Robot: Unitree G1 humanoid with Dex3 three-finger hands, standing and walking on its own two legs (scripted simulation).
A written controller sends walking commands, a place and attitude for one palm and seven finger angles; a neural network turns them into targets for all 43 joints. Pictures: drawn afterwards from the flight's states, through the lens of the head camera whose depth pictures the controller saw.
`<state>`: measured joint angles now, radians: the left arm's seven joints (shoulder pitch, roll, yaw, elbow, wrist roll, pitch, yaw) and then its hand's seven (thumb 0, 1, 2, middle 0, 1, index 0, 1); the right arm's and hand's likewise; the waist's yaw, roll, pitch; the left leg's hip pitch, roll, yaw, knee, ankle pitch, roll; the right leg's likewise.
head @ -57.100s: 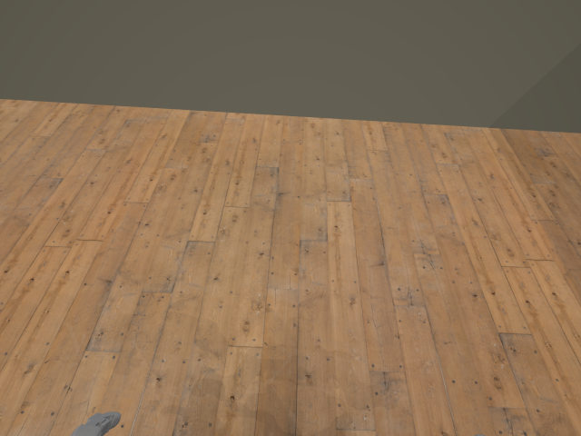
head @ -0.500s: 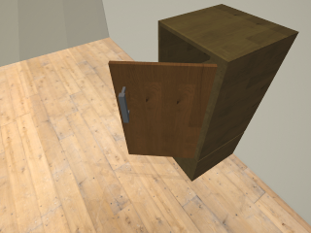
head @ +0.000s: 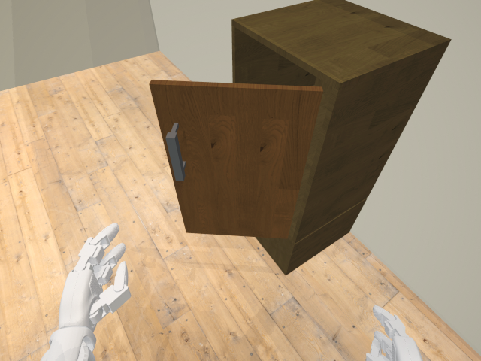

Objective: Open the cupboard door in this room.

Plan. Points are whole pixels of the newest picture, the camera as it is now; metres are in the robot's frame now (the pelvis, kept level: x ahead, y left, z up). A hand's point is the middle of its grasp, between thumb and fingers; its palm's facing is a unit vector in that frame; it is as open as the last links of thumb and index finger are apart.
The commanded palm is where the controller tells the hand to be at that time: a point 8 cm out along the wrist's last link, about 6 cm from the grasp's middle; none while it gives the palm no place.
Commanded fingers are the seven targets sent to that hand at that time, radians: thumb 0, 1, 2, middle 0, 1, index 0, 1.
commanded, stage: raise the hand with hooked fingers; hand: left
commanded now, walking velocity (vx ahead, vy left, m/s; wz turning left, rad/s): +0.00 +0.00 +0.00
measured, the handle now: (178, 152) +0.59 +0.17 -0.02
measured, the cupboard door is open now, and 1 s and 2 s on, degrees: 53 53 53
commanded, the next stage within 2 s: move the hooked fingers beside the handle in 1.84 s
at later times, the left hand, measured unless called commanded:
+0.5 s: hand (127, 316) +0.21 +0.20 -0.04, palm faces -0.15 -0.99 -0.02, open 10.6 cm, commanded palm +0.18 +0.27 -0.03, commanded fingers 0.00 -0.01 0.51 -0.27 -0.88 -0.27 -0.88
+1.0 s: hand (81, 293) +0.24 +0.28 -0.01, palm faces +0.00 -1.00 -0.06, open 13.4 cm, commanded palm +0.22 +0.32 -0.01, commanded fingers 0.00 -0.50 0.30 -0.30 -1.20 -0.30 -1.20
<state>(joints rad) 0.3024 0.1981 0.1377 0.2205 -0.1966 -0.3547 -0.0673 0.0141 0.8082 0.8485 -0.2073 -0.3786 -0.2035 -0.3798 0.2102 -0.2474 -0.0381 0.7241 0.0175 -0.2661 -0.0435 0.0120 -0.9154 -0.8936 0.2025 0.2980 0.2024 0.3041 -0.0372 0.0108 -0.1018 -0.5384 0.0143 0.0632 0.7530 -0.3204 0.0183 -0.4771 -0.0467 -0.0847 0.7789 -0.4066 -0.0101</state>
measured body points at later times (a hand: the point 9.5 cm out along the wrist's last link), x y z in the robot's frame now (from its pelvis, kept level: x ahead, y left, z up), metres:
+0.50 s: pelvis -0.03 -0.01 -0.08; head +0.05 -0.01 +0.37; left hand +0.21 +0.25 -0.04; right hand +0.15 -0.24 -0.17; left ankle +0.03 +0.11 -0.71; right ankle -0.01 -0.11 -0.71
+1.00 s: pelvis -0.02 +0.03 -0.06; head +0.05 +0.06 +0.38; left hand +0.23 +0.33 -0.01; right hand +0.15 -0.22 -0.12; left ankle +0.04 +0.11 -0.71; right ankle -0.01 -0.11 -0.71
